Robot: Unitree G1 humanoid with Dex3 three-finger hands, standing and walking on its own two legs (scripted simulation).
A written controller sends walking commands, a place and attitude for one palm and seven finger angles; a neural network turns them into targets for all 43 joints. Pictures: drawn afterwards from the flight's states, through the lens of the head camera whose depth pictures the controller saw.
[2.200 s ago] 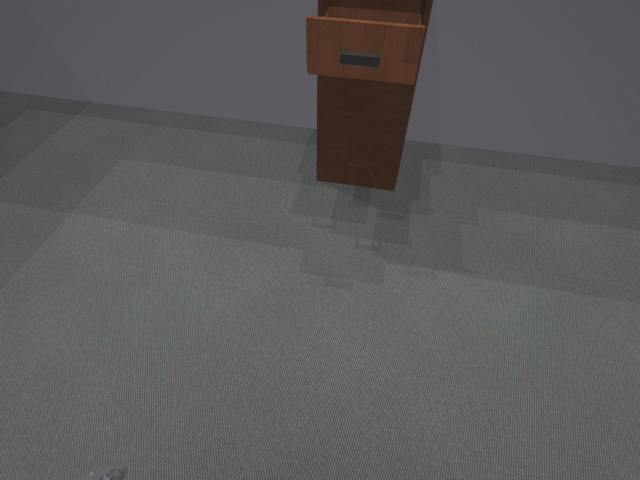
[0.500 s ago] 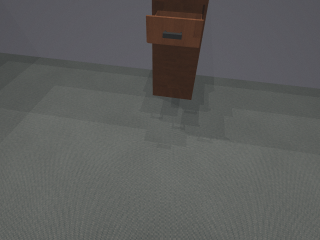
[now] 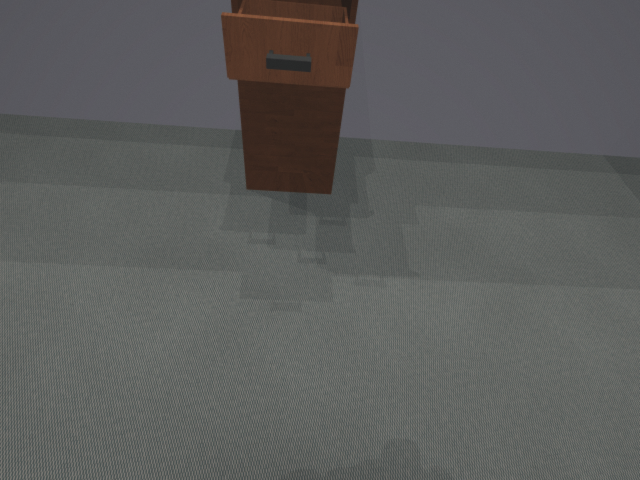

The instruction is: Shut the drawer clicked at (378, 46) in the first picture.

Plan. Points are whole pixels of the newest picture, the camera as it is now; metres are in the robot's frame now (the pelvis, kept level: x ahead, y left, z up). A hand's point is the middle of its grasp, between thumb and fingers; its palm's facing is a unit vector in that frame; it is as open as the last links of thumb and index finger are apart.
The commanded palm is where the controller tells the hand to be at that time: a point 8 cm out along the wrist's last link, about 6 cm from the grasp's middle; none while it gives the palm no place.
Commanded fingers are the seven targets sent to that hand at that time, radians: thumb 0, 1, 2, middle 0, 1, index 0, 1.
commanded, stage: walk to a spot facing it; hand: left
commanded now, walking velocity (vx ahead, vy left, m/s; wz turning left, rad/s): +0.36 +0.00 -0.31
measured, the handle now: (289, 58) +1.07 +0.16 +0.01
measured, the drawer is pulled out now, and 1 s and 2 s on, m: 0.30 0.30 0.30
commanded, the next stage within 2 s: turn to face it in 1.02 s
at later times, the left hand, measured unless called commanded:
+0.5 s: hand (265, 329) +0.38 +0.12 -0.15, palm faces -0.22 -0.96 -0.19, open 7.4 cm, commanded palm none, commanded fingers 0.00 0.90 0.90 -0.20 -0.30 -0.20 -0.30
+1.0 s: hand (243, 291) +0.46 +0.17 -0.16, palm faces -0.20 -0.97 -0.13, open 7.4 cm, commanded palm none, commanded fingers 0.00 0.90 0.90 -0.20 -0.30 -0.20 -0.30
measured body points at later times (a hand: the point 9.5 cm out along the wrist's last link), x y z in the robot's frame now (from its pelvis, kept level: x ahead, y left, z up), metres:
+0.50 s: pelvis +0.21 -0.03 +0.00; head +0.24 -0.04 +0.45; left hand +0.39 +0.17 -0.14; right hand +0.06 -0.22 -0.15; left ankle +0.10 +0.11 -0.63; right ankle +0.27 -0.13 -0.72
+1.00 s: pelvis +0.42 +0.00 +0.02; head +0.43 +0.03 +0.47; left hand +0.47 +0.22 -0.15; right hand +0.39 -0.24 -0.11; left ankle +0.44 +0.07 -0.72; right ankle +0.36 -0.13 -0.62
